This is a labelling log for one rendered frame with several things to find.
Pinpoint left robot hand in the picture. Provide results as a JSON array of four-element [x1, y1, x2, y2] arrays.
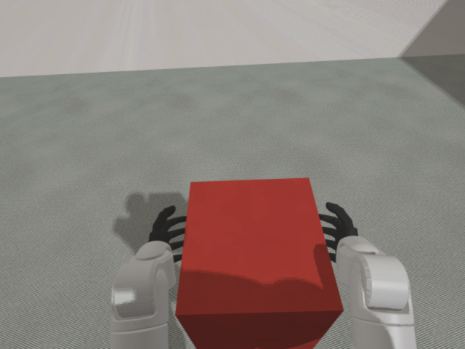
[[148, 206, 187, 263]]

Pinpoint right robot hand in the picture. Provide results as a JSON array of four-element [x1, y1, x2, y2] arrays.
[[319, 202, 358, 262]]

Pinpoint robot right forearm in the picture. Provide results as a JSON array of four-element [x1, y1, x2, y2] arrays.
[[336, 236, 417, 349]]

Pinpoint robot left forearm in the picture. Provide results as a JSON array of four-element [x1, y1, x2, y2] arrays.
[[110, 241, 176, 349]]

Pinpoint carton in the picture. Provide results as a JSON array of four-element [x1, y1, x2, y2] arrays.
[[175, 177, 344, 349]]

